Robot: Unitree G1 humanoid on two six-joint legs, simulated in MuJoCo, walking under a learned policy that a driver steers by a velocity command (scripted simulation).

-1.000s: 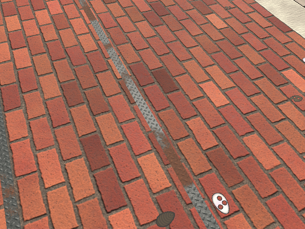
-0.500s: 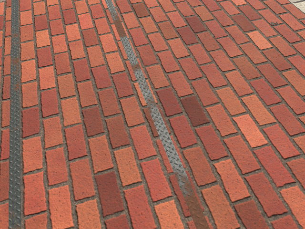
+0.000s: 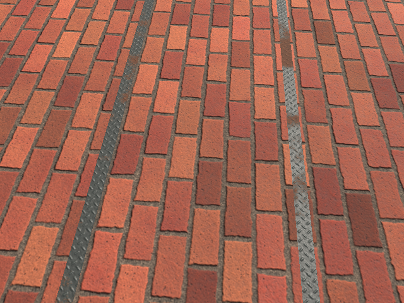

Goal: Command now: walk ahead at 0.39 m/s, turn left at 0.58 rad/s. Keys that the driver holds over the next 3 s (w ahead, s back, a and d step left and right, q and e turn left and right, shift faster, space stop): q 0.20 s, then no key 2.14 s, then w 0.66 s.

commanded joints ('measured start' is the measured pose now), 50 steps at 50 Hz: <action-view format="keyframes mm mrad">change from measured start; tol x16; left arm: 1 20 111 21 -86 19 -3 6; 15 -211 107 -2 -183 5 52 8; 22 52 190 10 -128 14 6 37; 28 -155 89 -31 -139 3 46 27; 50 -46 89 -21 84 -8 59 11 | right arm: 1 83 -119 -32 -28 23 -18 -20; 23 305 -70 -1 -46 40 1 -49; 50 132 -57 57 200 12 0 -54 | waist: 1 -2 -6 -80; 20 -25 86 -97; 23 -35 -254 -324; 25 -47 -53 -184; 50 -8 22 -20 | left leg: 1 262 286 -344 -267 642 170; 5 214 218 -258 -236 884 140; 20 332 198 -360 -7 908 8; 22 172 93 -299 274 453 -59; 23 42 -92 -207 480 -418 -91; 25 15 -33 -246 573 -393 -98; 38 303 115 -186 -208 -8 -78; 41 28 194 -296 -302 -186 -55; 50 133 169 -245 -293 -26 -59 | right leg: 1 -255 -41 81 -10 57 15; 15 -296 46 69 -431 255 16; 20 -18 100 58 -702 238 -55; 23 422 -362 523 -785 1288 -330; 27 96 -167 314 -944 587 -226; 38 -36 -71 268 -969 0 -86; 42 218 18 160 -875 216 -51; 50 171 4 165 -896 274 -50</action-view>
